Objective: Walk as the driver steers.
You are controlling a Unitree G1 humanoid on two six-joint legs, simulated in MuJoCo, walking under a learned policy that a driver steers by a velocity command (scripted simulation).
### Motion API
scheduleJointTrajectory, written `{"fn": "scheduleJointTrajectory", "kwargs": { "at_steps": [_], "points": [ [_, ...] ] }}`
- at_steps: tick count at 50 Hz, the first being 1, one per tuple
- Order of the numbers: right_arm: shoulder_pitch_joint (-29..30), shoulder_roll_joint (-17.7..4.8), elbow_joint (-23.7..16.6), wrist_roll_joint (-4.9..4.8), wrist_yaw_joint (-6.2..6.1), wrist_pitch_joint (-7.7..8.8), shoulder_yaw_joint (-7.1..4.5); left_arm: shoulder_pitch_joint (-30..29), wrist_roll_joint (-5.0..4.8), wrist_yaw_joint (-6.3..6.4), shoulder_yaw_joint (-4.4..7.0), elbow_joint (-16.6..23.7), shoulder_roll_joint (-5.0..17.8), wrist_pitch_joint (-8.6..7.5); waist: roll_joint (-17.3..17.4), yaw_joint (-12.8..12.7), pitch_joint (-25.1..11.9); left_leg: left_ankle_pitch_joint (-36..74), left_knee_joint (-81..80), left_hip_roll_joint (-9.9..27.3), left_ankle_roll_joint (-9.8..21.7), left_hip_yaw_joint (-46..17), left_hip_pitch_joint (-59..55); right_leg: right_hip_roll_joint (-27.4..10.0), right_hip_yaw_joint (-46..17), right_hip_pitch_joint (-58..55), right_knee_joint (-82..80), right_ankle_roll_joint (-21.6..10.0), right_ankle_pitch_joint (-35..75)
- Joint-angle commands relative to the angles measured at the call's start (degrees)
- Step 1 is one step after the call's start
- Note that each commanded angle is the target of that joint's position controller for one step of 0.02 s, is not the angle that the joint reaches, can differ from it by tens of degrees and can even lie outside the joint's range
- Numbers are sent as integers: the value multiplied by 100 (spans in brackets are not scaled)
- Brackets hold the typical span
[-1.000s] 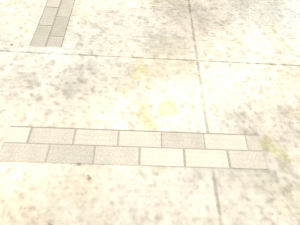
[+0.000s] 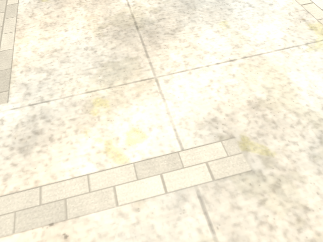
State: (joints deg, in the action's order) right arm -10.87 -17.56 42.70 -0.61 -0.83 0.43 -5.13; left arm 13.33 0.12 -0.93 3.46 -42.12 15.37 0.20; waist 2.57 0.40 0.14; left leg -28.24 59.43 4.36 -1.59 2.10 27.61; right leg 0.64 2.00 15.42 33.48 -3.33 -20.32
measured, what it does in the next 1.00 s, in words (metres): walks ahead, turning left: left foot, then right foot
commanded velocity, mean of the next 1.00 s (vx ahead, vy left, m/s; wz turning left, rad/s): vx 0.03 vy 0.00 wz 0.41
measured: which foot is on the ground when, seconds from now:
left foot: up 0.00-0.38, down 0.40-0.80, up 0.82-1.00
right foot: down 0.00-0.40, up 0.42-0.78, down 0.80-1.00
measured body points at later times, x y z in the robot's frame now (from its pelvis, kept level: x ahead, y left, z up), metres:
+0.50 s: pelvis +0.08 +0.01 +0.00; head +0.13 +0.03 +0.45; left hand +0.17 +0.32 -0.11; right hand +0.30 -0.23 -0.09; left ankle +0.10 +0.11 -0.73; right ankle +0.00 -0.12 -0.64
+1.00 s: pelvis +0.13 -0.03 +0.01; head +0.17 -0.03 +0.46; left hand +0.12 +0.28 -0.08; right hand +0.41 -0.21 -0.09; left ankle +0.04 +0.08 -0.64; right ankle +0.19 -0.12 -0.73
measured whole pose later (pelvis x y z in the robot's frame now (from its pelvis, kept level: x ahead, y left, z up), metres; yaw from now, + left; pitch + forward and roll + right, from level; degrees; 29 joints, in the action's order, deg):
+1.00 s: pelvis +0.13 -0.03 +0.01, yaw +30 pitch +2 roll +1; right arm -10.0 -19.8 36.9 -1.3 -1.6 -3.6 -6.2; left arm 10.2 1.1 2.2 3.5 -38.9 14.3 -0.2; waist 2.7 -0.7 2.5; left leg -24.2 65.8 -2.5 -5.0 -5.1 30.7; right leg -1.4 2.0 15.4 26.3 -1.1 -12.8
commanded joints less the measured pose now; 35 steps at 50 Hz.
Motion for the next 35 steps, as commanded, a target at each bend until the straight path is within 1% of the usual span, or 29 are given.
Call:
{"fn": "scheduleJointTrajectory", "kwargs": {
  "at_steps": [1,2,3,4,5,6,7,8,9,10,12,15,17,18,19,20,21,22,23,24,25,26,27,28,29,32,35],
  "points": [
    [326,-595,-342,78,-31,93,-113,-252,-29,120,120,314,723,-219,-953,-62,-2,774,378,190,-66,-416,1492,-1574,-1600,-1143,-1867,-905,2580],
    [145,-512,-204,78,-14,62,-99,-294,33,172,67,282,608,-242,-969,29,-77,1189,320,147,-107,-386,1050,-1394,-1156,-944,-1862,-782,3258],
    [-14,-393,-98,49,9,46,-72,-294,106,210,30,237,496,-269,-849,91,-157,1511,132,112,-137,-408,747,-1272,-771,-886,-1818,-704,3781],
    [-67,-276,-39,18,27,34,-36,-299,154,242,18,202,453,-281,-754,107,-186,1754,-194,77,-155,-419,542,-1174,-434,-875,-1787,-627,4077],
    [17,-175,-45,-1,40,30,9,-306,168,270,25,176,475,-278,-721,62,-153,1955,-623,35,-160,-416,390,-1092,-170,-866,-1782,-544,4181],
    [174,-97,-95,-8,52,29,50,-277,161,298,40,140,531,-266,-742,-17,-124,2094,-1028,1,-160,-403,270,-1079,-23,-892,-1780,-491,4276],
    [333,-78,-178,-9,66,26,75,-210,136,328,75,97,645,-238,-800,-100,-111,2129,-1317,-25,-158,-354,217,-1136,20,-986,-1773,-486,4385],
    [476,-132,-279,-10,83,18,75,-109,100,351,131,50,808,-193,-856,-186,-94,2033,-1445,-55,-155,-277,274,-1252,-18,-1143,-1750,-540,4495],
    [552,-200,-361,-19,103,5,63,-35,70,364,179,11,925,-138,-855,-240,-75,1858,-1500,-59,-144,-241,370,-1381,-77,-1301,-1712,-628,4530],
    [589,-241,-422,-29,126,-15,54,-12,47,366,206,-7,963,-83,-813,-267,-36,1671,-1542,-45,-124,-231,475,-1496,-125,-1433,-1666,-725,4496],
    [641,-258,-520,-33,179,-65,45,-63,6,355,234,0,951,17,-730,-294,62,1341,-1607,-26,-70,-180,649,-1672,-183,-1617,-1552,-871,4410],
    [677,-223,-658,-42,267,-104,36,-200,-46,356,271,48,968,128,-719,-277,108,921,-1762,-107,59,10,652,-1791,-173,-1764,-1211,-895,4718],
    [558,-247,-717,-65,325,-87,5,-311,-92,383,297,101,1028,168,-768,-192,-52,827,-2121,-313,227,228,303,-1729,-62,-1837,-741,-776,5431],
    [333,-298,-697,-64,334,-66,-36,-398,-127,407,301,129,1046,167,-759,-43,-233,1085,-2533,-492,359,358,-129,-1593,99,-1798,-288,-642,5880],
    [-104,-415,-618,-44,302,-27,-108,-431,-162,423,287,124,1014,142,-658,217,-503,1943,-3227,-671,551,369,-933,-1329,375,-1535,474,-385,5957],
    [-639,-842,-583,-24,189,-13,-251,-376,-69,406,265,171,951,52,-201,440,-967,3963,-3553,-174,933,-586,-2361,-909,563,-483,1679,74,4503],
    [-809,-1581,-645,118,101,17,-386,-445,219,353,98,549,411,-47,1265,217,-1309,6637,-3478,1570,2330,-3232,-3776,352,534,1775,3726,602,-789],
    [-844,-1143,-708,123,103,47,-252,-520,154,250,131,442,635,-132,744,458,-2088,6351,-3654,1853,2779,-3509,-3864,315,-817,1833,4552,641,-1897],
    [-349,-967,-794,45,93,79,-199,-623,-33,176,184,511,829,-146,420,307,-1431,5814,-3663,1618,2512,-2836,-3466,59,-912,2195,4614,628,-1592],
    [-30,-770,-823,-53,71,70,-158,-678,-33,188,189,480,818,-138,11,150,-962,5051,-3740,1187,2085,-2285,-3009,-129,-834,2272,4157,611,-1201],
    [243,-673,-866,-114,45,25,-127,-716,38,244,215,471,836,-104,-205,22,-625,4496,-3837,941,1795,-2052,-2555,-224,-756,2231,3620,641,-880],
    [351,-663,-904,-97,15,0,-113,-677,47,265,226,471,819,-61,-72,-94,-503,4342,-3928,736,1676,-1876,-2109,-240,-685,1874,3153,680,-676],
    [379,-752,-932,-46,1,-39,-144,-589,47,259,192,455,690,-35,79,-141,-465,4412,-3968,592,1653,-1793,-1861,-114,-566,1619,2817,756,-549],
    [342,-836,-937,-5,-20,-67,-180,-498,33,262,160,437,578,-25,219,-155,-527,4507,-3965,553,1667,-1761,-1788,-42,-517,1460,2466,827,-512],
    [305,-907,-939,7,-44,-87,-212,-474,23,276,141,436,541,-22,307,-138,-595,4534,-3933,538,1678,-1770,-1748,-1,-510,1340,2150,887,-469],
    [313,-1015,-962,-30,-101,-153,-263,-552,14,288,116,460,522,-10,458,-56,-735,3876,-3864,456,1555,-1883,-1474,73,-543,914,1424,931,-74],
    [364,-987,-1004,-22,-95,-216,-255,-631,-25,245,159,531,605,-34,665,18,-698,3057,-3791,403,1418,-2252,-1321,154,-583,677,919,869,69]
  ]
}}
